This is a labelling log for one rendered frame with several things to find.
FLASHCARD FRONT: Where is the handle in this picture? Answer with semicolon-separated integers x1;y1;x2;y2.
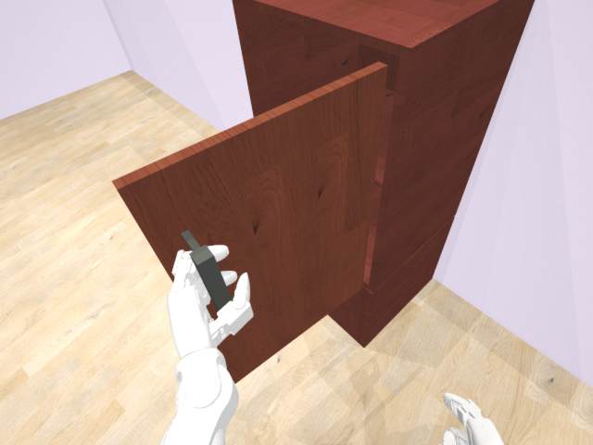
181;230;232;312

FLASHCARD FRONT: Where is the robot right hand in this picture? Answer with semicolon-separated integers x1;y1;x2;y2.
439;393;504;445

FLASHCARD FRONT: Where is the cupboard door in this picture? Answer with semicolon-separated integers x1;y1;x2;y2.
111;61;388;384

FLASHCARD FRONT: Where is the robot left forearm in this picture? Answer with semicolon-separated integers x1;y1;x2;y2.
159;348;239;445

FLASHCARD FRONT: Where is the robot left hand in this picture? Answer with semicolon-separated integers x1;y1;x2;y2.
167;245;254;360

